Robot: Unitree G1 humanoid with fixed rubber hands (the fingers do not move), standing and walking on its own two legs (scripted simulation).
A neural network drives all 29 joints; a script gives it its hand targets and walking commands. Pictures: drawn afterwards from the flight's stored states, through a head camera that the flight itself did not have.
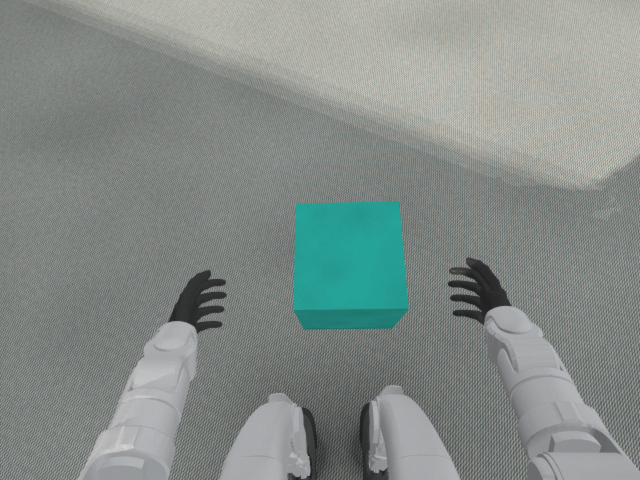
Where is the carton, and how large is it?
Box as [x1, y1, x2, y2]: [293, 201, 408, 329]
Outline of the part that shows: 398,201 296,204 293,309 304,329 392,328 408,308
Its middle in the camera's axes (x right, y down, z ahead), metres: +0.08 +0.08 +1.04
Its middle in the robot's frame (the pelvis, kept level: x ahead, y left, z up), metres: +0.52 -0.03 -0.57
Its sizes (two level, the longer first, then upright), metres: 0.269 0.258 0.281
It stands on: the floor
